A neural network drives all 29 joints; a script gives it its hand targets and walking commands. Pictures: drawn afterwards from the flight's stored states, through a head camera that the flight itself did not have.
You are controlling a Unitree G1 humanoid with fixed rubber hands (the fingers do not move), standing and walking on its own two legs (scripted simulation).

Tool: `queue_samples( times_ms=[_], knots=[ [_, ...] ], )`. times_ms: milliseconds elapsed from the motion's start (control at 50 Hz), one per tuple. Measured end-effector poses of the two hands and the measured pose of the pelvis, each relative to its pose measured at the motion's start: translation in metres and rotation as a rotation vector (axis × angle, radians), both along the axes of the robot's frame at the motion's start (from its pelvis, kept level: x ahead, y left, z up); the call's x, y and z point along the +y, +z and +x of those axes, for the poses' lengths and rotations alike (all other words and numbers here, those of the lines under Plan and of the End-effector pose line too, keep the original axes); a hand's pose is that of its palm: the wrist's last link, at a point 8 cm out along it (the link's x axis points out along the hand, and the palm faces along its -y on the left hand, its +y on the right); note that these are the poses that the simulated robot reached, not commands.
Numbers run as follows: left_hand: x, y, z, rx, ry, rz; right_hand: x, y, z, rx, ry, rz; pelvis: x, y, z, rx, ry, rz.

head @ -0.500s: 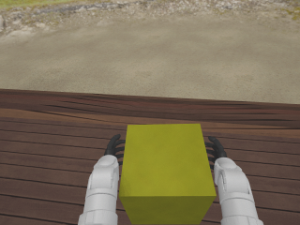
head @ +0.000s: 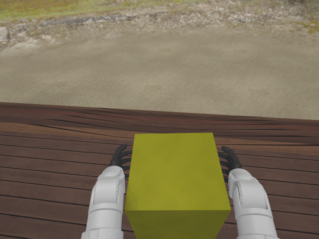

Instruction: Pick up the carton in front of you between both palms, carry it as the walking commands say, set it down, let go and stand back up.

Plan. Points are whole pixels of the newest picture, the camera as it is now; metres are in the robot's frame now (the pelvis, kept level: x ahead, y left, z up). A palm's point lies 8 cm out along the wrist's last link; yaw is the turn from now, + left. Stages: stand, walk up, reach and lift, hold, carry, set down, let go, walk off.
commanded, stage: hold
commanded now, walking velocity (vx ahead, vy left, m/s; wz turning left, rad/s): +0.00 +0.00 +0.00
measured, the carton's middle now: (174, 189) +0.28 +0.00 -0.03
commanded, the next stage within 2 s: carry in 1.26 s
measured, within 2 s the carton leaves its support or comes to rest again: neither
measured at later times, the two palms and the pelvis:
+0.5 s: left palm (116, 172) +0.28 +0.15 +0.05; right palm (234, 174) +0.28 -0.15 +0.05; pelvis -0.01 +0.00 +0.00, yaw +0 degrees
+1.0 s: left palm (116, 172) +0.28 +0.15 +0.05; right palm (234, 175) +0.28 -0.15 +0.05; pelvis +0.00 +0.00 +0.00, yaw +0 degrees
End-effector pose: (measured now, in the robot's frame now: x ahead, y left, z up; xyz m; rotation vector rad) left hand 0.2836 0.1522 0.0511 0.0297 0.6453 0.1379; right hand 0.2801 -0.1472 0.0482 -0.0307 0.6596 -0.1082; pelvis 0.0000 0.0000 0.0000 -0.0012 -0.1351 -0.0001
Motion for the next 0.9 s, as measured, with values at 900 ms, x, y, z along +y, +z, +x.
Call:
queue_samples(
  times_ms=[900],
  knots=[
    [0.000,-0.002,0.001,0.010,-0.004,0.005,0.000,-0.002,0.001,0.010,0.001,-0.005,0.000,0.000,0.000,-0.001,0.001,-0.001]
  ],
)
